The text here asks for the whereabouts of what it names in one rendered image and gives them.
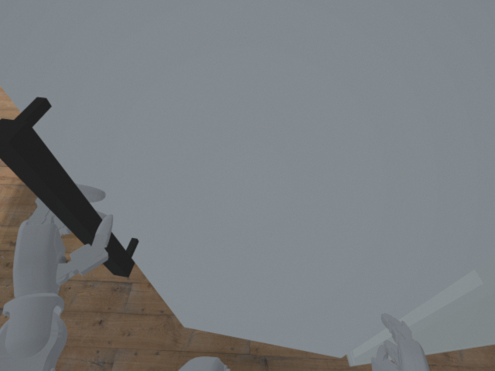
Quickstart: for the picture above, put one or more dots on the fridge door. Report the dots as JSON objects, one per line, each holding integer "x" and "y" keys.
{"x": 292, "y": 169}

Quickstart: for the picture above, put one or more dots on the left robot forearm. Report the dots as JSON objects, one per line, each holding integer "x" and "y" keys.
{"x": 35, "y": 335}

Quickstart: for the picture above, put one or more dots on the right robot hand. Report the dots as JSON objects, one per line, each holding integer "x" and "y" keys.
{"x": 407, "y": 356}

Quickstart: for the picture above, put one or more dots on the left robot hand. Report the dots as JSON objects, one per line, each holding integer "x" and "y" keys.
{"x": 39, "y": 247}

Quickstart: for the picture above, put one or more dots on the handle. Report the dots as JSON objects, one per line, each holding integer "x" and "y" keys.
{"x": 23, "y": 151}

